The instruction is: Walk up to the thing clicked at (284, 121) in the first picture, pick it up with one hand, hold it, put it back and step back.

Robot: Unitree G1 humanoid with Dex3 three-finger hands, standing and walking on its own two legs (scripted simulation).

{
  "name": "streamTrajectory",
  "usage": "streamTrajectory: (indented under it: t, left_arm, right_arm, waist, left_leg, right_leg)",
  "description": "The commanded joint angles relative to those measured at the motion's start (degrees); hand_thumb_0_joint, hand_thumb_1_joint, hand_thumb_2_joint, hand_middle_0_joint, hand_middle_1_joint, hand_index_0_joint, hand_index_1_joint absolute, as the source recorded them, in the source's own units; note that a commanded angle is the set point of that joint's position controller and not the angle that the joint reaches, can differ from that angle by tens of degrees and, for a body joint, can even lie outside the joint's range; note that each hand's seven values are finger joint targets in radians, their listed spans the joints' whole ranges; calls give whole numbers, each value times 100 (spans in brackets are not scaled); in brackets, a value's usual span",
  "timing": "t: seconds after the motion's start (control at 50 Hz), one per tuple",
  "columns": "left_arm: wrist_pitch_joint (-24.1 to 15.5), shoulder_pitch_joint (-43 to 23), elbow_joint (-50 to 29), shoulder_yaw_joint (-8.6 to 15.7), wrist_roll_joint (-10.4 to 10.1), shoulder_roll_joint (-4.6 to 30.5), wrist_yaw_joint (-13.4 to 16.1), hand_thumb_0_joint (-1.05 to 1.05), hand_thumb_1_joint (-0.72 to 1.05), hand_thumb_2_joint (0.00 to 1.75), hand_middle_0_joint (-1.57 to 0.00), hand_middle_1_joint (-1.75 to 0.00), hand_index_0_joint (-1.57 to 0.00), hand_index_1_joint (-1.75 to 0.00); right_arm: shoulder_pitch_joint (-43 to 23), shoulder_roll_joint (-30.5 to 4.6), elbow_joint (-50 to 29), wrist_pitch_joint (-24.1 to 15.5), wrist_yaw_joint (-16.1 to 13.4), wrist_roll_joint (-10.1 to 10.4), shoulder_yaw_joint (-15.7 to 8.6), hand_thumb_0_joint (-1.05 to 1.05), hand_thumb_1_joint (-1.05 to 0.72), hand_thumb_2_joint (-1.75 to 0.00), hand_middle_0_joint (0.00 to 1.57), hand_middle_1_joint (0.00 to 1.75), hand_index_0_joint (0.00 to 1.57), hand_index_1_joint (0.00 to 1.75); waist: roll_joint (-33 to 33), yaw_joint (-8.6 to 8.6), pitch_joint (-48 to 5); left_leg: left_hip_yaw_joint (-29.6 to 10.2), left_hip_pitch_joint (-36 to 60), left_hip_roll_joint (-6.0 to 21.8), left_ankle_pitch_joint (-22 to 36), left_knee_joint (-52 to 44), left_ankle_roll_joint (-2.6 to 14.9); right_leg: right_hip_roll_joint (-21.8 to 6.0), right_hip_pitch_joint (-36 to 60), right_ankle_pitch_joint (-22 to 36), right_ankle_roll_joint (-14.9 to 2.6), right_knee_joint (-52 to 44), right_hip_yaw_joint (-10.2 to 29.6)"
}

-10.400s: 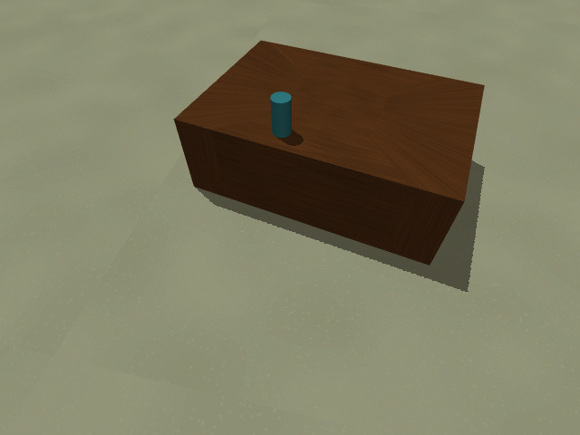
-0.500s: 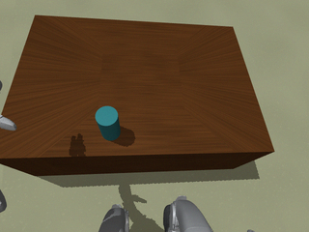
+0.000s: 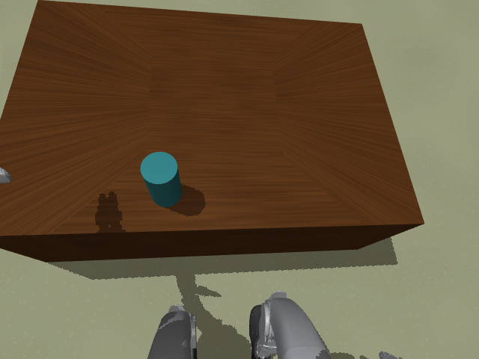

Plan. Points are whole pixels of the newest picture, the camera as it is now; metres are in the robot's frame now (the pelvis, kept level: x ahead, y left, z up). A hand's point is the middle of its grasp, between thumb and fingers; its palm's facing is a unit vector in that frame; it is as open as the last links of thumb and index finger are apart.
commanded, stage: go down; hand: left
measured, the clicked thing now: (163, 181) +0.48 +0.14 -0.22
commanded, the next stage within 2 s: none
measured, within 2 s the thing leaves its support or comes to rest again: neither
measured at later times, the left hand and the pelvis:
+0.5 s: hand out of the picture +0.43 +0.35 +0.04, palm faces +0.11 -0.99 -0.04, open 17.1 cm; pelvis +0.00 +0.00 +0.00, yaw +0 degrees
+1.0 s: hand out of the picture +0.43 +0.35 +0.05, palm faces +0.10 -0.99 -0.03, open 17.1 cm; pelvis +0.00 +0.00 -0.01, yaw +0 degrees
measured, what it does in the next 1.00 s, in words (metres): stands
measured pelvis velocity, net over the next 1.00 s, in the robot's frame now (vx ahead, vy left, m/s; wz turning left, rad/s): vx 0.00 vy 0.00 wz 0.00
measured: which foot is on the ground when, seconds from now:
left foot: down 0.00-1.00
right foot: down 0.00-1.00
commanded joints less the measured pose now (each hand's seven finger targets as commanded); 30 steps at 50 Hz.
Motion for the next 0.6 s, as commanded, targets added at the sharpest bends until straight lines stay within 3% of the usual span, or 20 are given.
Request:
streamTrajectory:
  t: [0.0,0.1,0.22,0.26,0.3,0.34,0.4,0.5,0.58]
  left_arm:
    - [-374,-1792,-1124,340,-189,2303,-37,0,-43,8,-6,-3,-4,-5]
    - [-367,-1809,-1155,355,-199,2312,-86,0,-42,9,-6,-4,-3,-6]
    - [-372,-1783,-1128,356,-222,2284,-87,0,-44,8,-6,-5,-4,-6]
    - [-404,-1749,-1103,445,-249,2383,-78,0,-45,9,-5,-5,-3,-7]
    - [-417,-1649,-1075,356,-270,2183,-110,0,-45,9,-6,-5,-4,-7]
    - [-454,-1701,-1198,444,-291,2310,-111,0,-43,9,-5,-5,-3,-6]
    - [-470,-1588,-1173,370,-346,2110,-156,0,-44,9,-5,-5,-3,-6]
    - [-539,-1682,-1406,505,-406,2299,-168,0,-43,8,-5,-5,-3,-6]
    - [-536,-1579,-1152,299,-427,1935,-232,0,-44,8,-6,-5,-3,-6]
  right_arm:
    - [982,-1232,-189,-121,-121,46,-406,0,-89,-90,20,30,20,30]
    - [1038,-1259,-142,-100,-106,40,-401,0,-89,-90,20,30,20,30]
    - [1000,-1191,-173,-72,-108,59,-372,0,-90,-90,20,30,20,30]
    - [934,-1195,-180,-76,-112,76,-366,0,-89,-90,20,30,20,30]
    - [934,-1178,-189,-69,-100,69,-372,0,-90,-90,20,30,20,30]
    - [944,-1208,-176,-71,-96,80,-387,0,-90,-90,20,30,20,30]
    - [935,-1204,-179,-70,-103,83,-391,0,-90,-90,20,30,20,30]
    - [918,-1185,-128,-82,-128,90,-390,0,-90,-90,20,30,20,30]
    - [835,-1176,-138,-76,-137,83,-366,0,-90,-90,20,30,20,30]
  waist:
    - [1226,131,-2635]
    - [1418,163,-2789]
    - [1182,140,-2662]
    - [1257,209,-2477]
    - [1248,183,-2589]
    - [1334,202,-2647]
    - [1159,158,-2581]
    - [1275,209,-2757]
    - [1249,130,-2562]
  left_leg:
    - [-283,1758,-136,2481,-859,-111]
    - [-355,1964,-114,2947,-786,-164]
    - [-266,1512,-171,2400,-821,-92]
    - [-295,1447,-162,2244,-867,-118]
    - [-310,1538,-156,2333,-839,-118]
    - [-339,1661,-144,2472,-839,-139]
    - [-328,1613,-151,2425,-823,-118]
    - [-295,1568,-187,2302,-787,-104]
    - [-368,1707,-148,2551,-742,-137]
  right_leg:
    - [217,1367,1063,-313,-431,273]
    - [224,1183,1220,-336,-327,215]
    - [203,1527,1121,-306,-383,284]
    - [219,1332,957,-317,-350,240]
    - [217,1329,989,-322,-344,236]
    - [218,1261,1004,-334,-314,225]
    - [225,1280,1029,-321,-343,239]
    - [191,1428,1008,-311,-333,279]
    - [226,1015,1022,-323,-286,211]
